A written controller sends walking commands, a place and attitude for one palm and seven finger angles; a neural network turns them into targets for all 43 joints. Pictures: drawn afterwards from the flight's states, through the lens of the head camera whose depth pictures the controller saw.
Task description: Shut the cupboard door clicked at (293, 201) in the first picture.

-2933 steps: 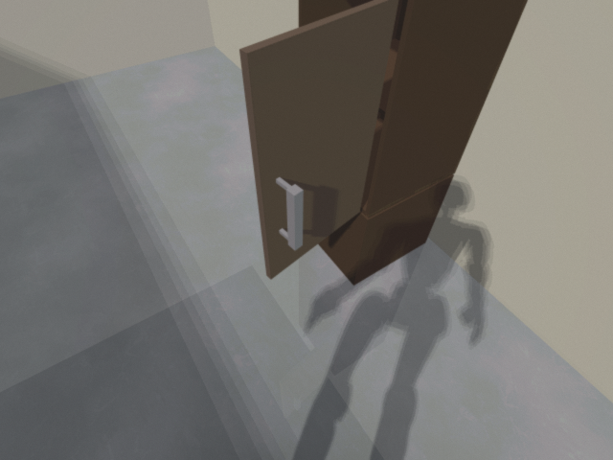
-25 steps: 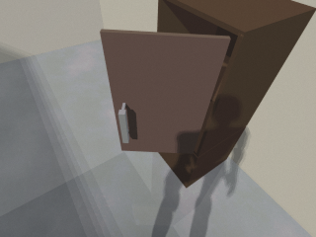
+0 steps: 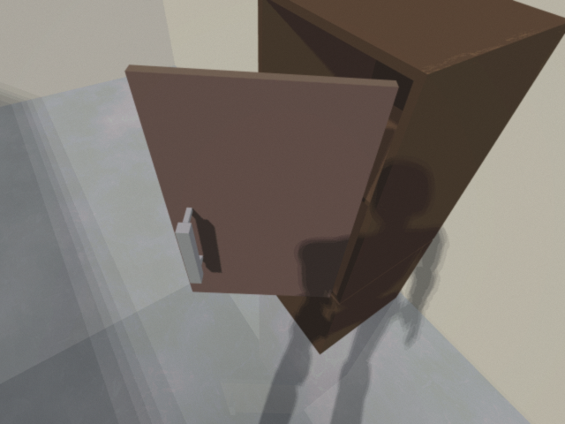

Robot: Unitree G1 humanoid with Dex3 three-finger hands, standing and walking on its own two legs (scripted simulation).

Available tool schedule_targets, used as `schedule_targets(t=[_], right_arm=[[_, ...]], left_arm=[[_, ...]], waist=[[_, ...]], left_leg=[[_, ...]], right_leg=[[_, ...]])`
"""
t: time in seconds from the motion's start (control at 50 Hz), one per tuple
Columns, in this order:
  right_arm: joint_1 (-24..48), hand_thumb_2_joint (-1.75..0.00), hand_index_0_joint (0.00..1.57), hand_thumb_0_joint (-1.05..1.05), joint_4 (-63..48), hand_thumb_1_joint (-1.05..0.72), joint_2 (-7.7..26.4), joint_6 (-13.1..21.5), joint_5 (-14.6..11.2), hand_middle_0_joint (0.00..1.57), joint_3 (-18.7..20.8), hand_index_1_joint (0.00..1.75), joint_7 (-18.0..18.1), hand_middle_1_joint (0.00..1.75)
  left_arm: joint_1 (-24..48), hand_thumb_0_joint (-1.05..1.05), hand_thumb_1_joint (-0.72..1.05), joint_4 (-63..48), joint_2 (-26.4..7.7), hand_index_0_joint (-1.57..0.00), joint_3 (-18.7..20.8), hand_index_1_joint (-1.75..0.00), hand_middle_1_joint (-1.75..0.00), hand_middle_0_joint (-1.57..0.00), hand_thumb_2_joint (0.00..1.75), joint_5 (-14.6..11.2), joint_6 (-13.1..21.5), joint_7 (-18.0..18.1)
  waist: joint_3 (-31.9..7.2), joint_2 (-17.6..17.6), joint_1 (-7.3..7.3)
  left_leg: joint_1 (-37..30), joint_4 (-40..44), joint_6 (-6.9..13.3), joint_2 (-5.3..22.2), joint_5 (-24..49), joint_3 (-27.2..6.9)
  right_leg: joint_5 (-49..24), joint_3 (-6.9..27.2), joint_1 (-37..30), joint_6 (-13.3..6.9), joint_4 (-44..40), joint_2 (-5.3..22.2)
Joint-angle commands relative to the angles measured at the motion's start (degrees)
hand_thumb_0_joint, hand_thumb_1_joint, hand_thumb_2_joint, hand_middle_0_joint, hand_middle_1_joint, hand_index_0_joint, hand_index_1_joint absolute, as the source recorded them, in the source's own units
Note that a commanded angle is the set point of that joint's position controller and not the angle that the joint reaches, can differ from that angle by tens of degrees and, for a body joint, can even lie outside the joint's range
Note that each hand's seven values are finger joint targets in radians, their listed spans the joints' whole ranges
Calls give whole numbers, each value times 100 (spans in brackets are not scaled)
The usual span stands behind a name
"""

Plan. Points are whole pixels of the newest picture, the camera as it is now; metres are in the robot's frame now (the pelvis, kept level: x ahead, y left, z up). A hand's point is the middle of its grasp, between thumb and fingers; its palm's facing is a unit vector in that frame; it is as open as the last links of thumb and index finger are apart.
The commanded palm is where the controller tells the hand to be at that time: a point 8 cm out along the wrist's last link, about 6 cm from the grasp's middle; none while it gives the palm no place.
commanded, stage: come to a stop and stand still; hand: left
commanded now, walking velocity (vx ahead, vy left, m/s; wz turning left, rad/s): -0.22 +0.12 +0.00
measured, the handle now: (192, 246) +0.45 +0.21 -0.10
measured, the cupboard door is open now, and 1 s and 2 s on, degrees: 54 54 54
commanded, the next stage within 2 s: look again from close up in 1.28 s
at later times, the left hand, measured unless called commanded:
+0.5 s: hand out of the picture +0.04 +0.18 -0.16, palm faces +0.02 -0.97 -0.26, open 7.4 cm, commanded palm none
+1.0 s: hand out of the picture -0.08 +0.18 -0.17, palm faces +0.04 -0.99 -0.15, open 7.4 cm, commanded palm none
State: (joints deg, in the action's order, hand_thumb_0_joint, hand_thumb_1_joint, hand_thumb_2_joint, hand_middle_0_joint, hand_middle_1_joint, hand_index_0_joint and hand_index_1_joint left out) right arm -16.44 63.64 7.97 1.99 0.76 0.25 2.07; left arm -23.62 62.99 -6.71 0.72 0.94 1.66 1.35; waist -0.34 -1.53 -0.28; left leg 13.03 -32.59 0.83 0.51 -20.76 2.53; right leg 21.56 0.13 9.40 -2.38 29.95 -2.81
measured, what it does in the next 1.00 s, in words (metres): stands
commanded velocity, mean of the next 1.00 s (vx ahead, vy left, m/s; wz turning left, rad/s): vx -0.04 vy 0.01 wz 0.00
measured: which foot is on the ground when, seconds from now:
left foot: down 0.00-1.00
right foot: down 0.00-1.00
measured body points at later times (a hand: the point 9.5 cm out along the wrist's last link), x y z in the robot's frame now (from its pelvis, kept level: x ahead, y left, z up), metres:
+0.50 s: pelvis -0.01 -0.01 +0.00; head +0.02 -0.02 +0.45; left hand +0.04 +0.23 -0.14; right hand +0.02 -0.23 -0.16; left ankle -0.05 +0.11 -0.71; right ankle -0.01 -0.12 -0.73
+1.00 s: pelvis -0.04 +0.02 +0.01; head -0.03 +0.04 +0.46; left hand -0.08 +0.24 -0.16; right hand -0.05 -0.19 -0.14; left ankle -0.03 +0.11 -0.73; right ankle -0.01 -0.12 -0.73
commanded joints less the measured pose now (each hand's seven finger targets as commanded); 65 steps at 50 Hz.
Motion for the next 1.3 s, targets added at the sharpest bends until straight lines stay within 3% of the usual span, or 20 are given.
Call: schedule_targets(t=[0.0,0.04,0.1,0.16,0.2,0.24,0.3,0.32,0.34,0.36,0.38,0.44,0.48,0.52,0.56,0.6,0.62,0.76,1.1,1.28], right_arm=[[-459,-90,20,0,-176,-90,468,62,-56,20,68,30,144,30],[-536,-90,20,0,-200,-90,518,-25,-70,20,138,30,185,30],[-524,-90,20,0,-319,-90,674,-125,-10,20,266,30,181,30],[-376,-90,20,0,-427,-90,763,-146,29,20,333,30,123,30],[-254,-90,20,0,-564,-90,806,-122,53,20,344,30,107,30],[-101,-90,20,0,-654,-90,797,-108,47,20,324,30,113,30],[150,-90,20,0,-743,-90,847,-128,15,20,309,30,61,30],[88,-90,20,0,-746,-90,723,-132,2,20,299,30,46,30],[-151,-90,20,0,-695,-90,556,-158,-30,20,295,30,24,30],[-84,-90,20,0,-664,-90,378,-229,-43,20,280,30,-3,30],[100,-90,20,0,-682,-90,372,-288,-34,20,267,30,7,30],[167,-90,20,0,-568,-90,364,-269,-58,20,220,30,-23,30],[30,-90,20,0,-458,-90,345,-242,-67,20,205,30,-42,30],[-217,-90,20,0,-262,-90,338,-180,-47,20,178,30,-43,30],[-73,-90,20,0,-270,-90,560,-104,20,20,152,30,-28,30],[332,-90,20,0,-287,-90,536,-126,14,20,108,30,-81,30],[359,-90,20,0,-287,-90,511,-119,6,20,103,30,-79,30],[-63,-90,20,0,-188,-90,577,-111,8,20,92,30,-78,30],[-504,-90,20,0,-1,-90,382,-23,-36,20,44,30,-30,30],[-556,-90,20,0,90,-90,269,-12,-35,20,22,30,-13,30]], left_arm=[[-451,0,90,-187,-787,-20,86,-30,-30,-20,90,-49,94,174],[-329,0,90,-304,-875,-20,135,-30,-30,-20,90,-37,30,230],[-35,0,90,-446,-844,-20,188,-30,-30,-20,90,-16,-50,226],[384,0,90,-676,-598,-20,195,-30,-30,-20,90,-2,-152,182],[537,0,90,-769,-545,-20,220,-30,-30,-20,90,4,-203,158],[444,0,90,-817,-487,-20,231,-30,-30,-20,90,35,-219,148],[50,0,90,-754,-519,-20,219,-30,-30,-20,90,62,-169,106],[-5,0,90,-760,-738,-20,225,-30,-30,-20,90,70,-107,112],[113,0,90,-747,-1082,-20,259,-30,-30,-20,90,72,-64,124],[261,0,90,-744,-1258,-20,259,-30,-30,-20,90,37,-86,108],[349,0,90,-756,-1234,-20,258,-30,-30,-20,90,38,-85,127],[741,0,90,-860,-1147,-20,199,-30,-30,-20,90,61,-87,143],[856,0,90,-880,-1253,-20,207,-30,-30,-20,90,34,-82,123],[992,0,90,-861,-1195,-20,188,-30,-30,-20,90,-37,-95,88],[900,0,90,-833,-893,-20,124,-30,-30,-20,90,-64,-139,52],[832,0,90,-678,-815,-20,109,-30,-30,-20,90,-7,-181,58],[737,0,90,-614,-814,-20,94,-30,-30,-20,90,17,-183,53],[459,0,90,-305,-788,-20,25,-30,-30,-20,90,8,-131,19],[-110,0,90,83,-473,-20,-52,-30,-30,-20,90,-2,-32,68],[-96,0,90,119,-418,-20,-53,-30,-30,-20,90,0,-28,98]], waist=[[-141,223,91],[-111,472,122],[-45,622,146],[409,907,140],[586,960,106],[458,685,-10],[-116,122,-268],[-327,-424,-237],[-548,-918,-70],[-459,-1146,-76],[-486,-1616,-173],[-134,-1104,-37],[-158,-827,37],[-118,-456,134],[100,476,-18],[537,761,-162],[780,718,-200],[628,416,-93],[400,139,-47],[573,45,-37]], left_leg=[[-549,174,33,354,3774,15],[-816,-30,67,442,4687,19],[-1115,-19,180,698,5532,-128],[-1183,432,670,1209,6001,-549],[-1064,706,953,1438,6189,-764],[-830,753,994,1469,5941,-712],[-389,407,536,1066,3968,-480],[-234,26,237,609,2903,-239],[159,-360,-10,142,1060,42],[453,-829,-96,-124,-689,74],[577,-1250,-81,-45,-1182,-105],[599,-1064,-106,12,-910,-153],[148,-79,-141,-21,-209,-18],[-685,932,-132,18,931,-10],[-392,1223,98,670,1624,-671],[491,1625,120,730,545,-781],[672,1715,119,709,346,-808],[498,1936,59,545,-433,-762],[74,1745,99,520,524,-655],[13,1634,81,482,886,-566]], right_leg=[[-6288,567,-329,56,110,963],[-6077,478,3,109,281,952],[-4455,254,463,119,532,829],[-760,-4,1142,254,867,514],[384,17,1304,213,1153,487],[233,29,1003,157,1064,549],[-1618,-142,43,199,-76,595],[-3200,429,-244,73,-268,922],[-4720,1097,-563,-250,-289,1765],[-5408,1234,-596,-624,-386,2168],[-5582,1304,-601,-842,-425,2103],[-4935,921,-240,-903,-457,1846],[-4115,793,-38,-732,-431,1625],[-2678,565,458,-356,-409,1269],[-1464,284,601,76,-439,778],[-642,211,187,199,-719,724],[-729,240,134,191,-773,716],[-518,190,158,199,-1125,791],[-1211,121,190,190,-977,891],[-1256,144,272,188,-967,906]])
